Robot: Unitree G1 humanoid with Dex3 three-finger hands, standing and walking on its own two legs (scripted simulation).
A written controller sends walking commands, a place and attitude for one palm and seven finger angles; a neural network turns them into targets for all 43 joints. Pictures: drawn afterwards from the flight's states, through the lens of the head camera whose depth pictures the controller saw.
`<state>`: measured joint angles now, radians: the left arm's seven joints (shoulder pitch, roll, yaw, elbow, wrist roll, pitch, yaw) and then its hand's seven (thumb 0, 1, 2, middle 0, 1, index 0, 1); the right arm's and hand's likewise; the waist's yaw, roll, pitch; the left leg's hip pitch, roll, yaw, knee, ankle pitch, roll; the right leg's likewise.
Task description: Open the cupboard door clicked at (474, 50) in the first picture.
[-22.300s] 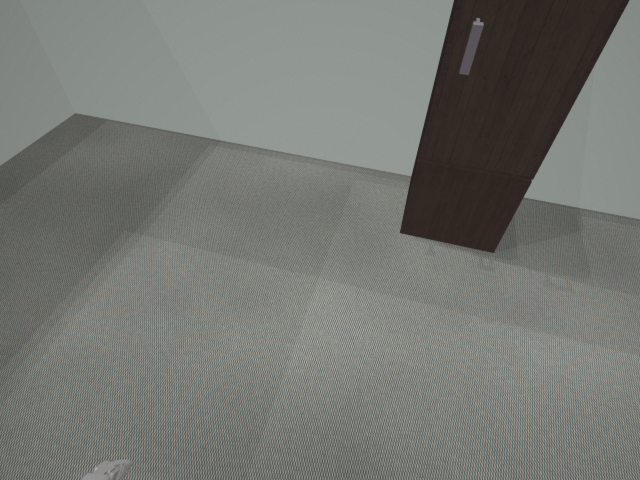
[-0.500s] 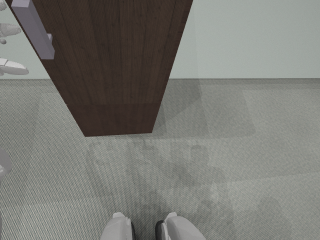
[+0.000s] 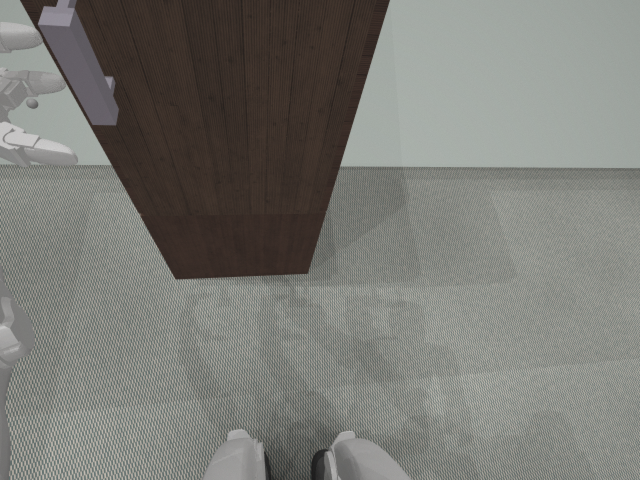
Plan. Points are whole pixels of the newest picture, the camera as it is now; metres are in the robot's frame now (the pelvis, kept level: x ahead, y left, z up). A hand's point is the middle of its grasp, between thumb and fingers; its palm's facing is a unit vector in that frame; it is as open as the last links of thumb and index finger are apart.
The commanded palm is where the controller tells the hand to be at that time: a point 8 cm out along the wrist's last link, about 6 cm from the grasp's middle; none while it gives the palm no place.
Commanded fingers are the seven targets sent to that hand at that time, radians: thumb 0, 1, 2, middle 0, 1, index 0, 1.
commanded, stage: slide the fingers in behind the handle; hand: left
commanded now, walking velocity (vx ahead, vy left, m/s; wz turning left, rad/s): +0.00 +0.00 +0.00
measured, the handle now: (88, 58) +0.58 +0.22 +0.11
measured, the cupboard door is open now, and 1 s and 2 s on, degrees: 0 0 0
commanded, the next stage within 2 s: close the thumb around the handle in 1.42 s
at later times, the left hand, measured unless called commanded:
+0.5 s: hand (80, 92) +0.53 +0.22 +0.11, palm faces +0.00 -1.00 -0.02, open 14.0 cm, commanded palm +0.51 +0.26 +0.10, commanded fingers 0.00 -0.50 0.30 -0.30 -1.20 -0.30 -1.20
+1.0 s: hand (108, 97) +0.53 +0.20 +0.11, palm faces +0.02 -1.00 -0.01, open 14.0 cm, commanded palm +0.51 +0.23 +0.10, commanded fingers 0.00 -0.50 0.30 -0.30 -1.20 -0.30 -1.20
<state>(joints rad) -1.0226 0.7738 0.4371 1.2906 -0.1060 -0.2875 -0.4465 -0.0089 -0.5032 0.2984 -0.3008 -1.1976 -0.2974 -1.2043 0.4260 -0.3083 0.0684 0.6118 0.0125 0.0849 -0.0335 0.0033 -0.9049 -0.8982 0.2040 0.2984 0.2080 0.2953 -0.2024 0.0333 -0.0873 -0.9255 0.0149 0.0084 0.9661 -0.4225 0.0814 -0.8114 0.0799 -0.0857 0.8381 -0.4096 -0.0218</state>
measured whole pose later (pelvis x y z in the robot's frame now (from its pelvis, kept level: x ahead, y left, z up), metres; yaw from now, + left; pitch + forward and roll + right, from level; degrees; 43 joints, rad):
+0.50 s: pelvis +0.01 -0.01 +0.00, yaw -1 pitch +22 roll -5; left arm -0.99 0.70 0.43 1.25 -0.10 -0.30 -0.37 -0.01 -0.50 0.30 -0.30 -1.20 -0.30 -1.20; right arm 0.45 -0.29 0.06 0.62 0.01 0.09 -0.01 0.00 -0.91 -0.90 0.20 0.30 0.21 0.30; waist -0.21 0.04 -0.10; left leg -0.90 0.02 0.02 0.95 -0.43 0.07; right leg -0.80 0.09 -0.07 0.84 -0.42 -0.03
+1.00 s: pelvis +0.01 -0.01 +0.00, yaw +0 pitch +21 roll -4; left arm -0.97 0.61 0.41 1.21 -0.10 -0.32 -0.29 -0.01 -0.50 0.30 -0.30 -1.20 -0.30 -1.20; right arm 0.43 -0.29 0.04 0.62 0.00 0.08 0.00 0.00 -0.91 -0.90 0.20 0.30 0.21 0.30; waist -0.19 0.04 -0.10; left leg -0.88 0.02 0.02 0.94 -0.43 0.06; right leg -0.79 0.09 -0.07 0.84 -0.43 -0.04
